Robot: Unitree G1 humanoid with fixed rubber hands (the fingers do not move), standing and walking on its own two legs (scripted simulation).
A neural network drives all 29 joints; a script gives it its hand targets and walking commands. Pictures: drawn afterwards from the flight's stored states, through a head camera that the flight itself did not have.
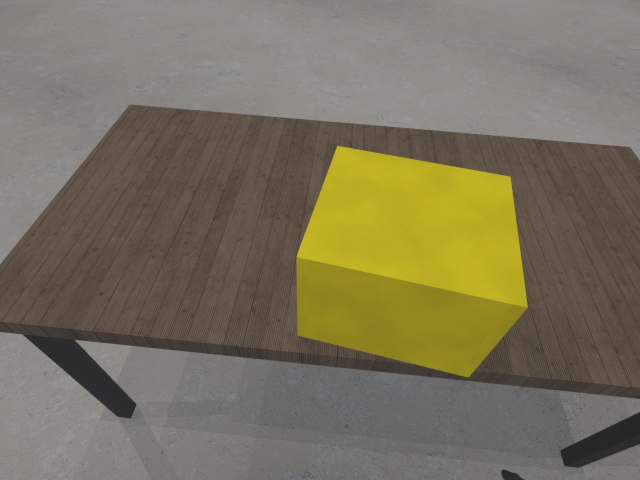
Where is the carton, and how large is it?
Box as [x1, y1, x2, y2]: [296, 146, 527, 377]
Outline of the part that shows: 337,146 296,256 297,334 468,377 527,307 510,177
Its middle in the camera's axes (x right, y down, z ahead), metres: +0.13 +0.04 +0.63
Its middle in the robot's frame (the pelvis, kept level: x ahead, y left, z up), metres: +0.45 -0.13 -0.02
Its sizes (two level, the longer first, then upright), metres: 0.282 0.247 0.213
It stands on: a table, 0.63 m high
